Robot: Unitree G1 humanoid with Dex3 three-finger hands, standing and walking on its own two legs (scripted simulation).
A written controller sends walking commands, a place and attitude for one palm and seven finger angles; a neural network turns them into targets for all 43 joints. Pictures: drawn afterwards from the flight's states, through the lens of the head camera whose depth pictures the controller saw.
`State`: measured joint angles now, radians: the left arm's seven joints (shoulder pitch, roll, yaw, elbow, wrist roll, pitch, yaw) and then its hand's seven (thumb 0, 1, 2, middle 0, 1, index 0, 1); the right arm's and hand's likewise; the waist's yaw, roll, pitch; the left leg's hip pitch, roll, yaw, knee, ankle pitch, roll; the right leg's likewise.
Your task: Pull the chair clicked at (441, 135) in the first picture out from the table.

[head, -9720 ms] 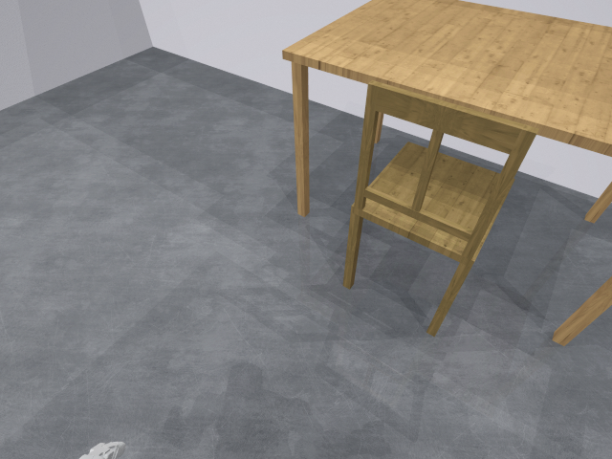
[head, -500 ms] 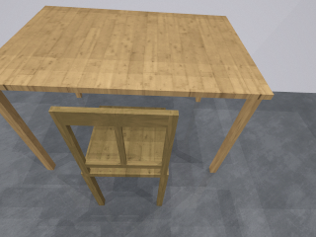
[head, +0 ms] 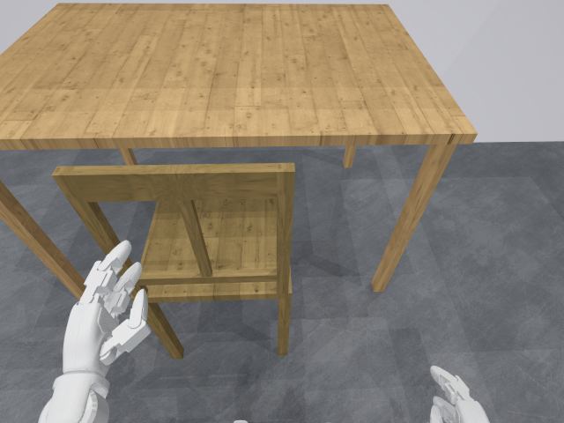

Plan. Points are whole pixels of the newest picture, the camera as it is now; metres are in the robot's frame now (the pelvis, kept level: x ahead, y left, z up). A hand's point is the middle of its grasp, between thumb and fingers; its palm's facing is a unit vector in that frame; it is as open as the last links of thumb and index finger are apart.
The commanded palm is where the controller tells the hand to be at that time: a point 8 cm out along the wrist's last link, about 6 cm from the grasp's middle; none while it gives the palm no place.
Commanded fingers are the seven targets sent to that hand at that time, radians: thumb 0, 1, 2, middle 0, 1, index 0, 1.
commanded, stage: raise the hand toward the chair's back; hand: left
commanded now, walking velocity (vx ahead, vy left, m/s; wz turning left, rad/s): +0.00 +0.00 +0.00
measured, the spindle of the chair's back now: (197, 240) +0.46 +0.17 -0.07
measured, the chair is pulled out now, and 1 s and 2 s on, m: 0.00 0.00 0.00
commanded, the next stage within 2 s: aim the fingers beside a spindle in 1.84 s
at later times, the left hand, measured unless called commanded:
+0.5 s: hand (153, 356) +0.22 +0.18 -0.01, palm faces +0.04 -1.00 -0.02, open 12.2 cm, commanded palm +0.18 +0.24 +0.00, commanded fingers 0.00 -0.01 0.51 -0.11 -0.16 -0.11 -0.16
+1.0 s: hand (133, 343) +0.24 +0.21 +0.00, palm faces +0.06 -1.00 -0.03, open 16.2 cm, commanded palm +0.21 +0.27 +0.01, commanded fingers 0.00 -0.50 0.30 -0.06 -0.08 -0.06 -0.08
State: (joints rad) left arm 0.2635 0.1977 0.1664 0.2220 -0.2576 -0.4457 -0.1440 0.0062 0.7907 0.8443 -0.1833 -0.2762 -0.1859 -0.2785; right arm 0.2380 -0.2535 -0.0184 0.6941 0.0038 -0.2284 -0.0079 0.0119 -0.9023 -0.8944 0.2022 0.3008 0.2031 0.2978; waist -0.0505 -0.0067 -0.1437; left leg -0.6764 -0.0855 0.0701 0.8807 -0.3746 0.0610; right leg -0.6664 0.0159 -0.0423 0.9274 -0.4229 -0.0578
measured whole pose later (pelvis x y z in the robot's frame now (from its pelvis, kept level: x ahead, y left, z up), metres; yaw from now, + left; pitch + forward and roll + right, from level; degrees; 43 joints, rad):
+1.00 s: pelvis +0.01 +0.01 -0.04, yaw +0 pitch +18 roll -4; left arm 0.38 0.24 0.15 0.02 -0.28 -0.47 -0.21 -0.01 -0.36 0.36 -0.07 -0.10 -0.08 -0.10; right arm 0.19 -0.24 0.00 0.53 0.02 -0.15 -0.04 0.01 -0.90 -0.89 0.20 0.30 0.20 0.30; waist 0.00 0.03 -0.17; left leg -0.95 -0.05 0.02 1.15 -0.51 0.09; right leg -0.88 0.05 -0.11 1.09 -0.52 -0.05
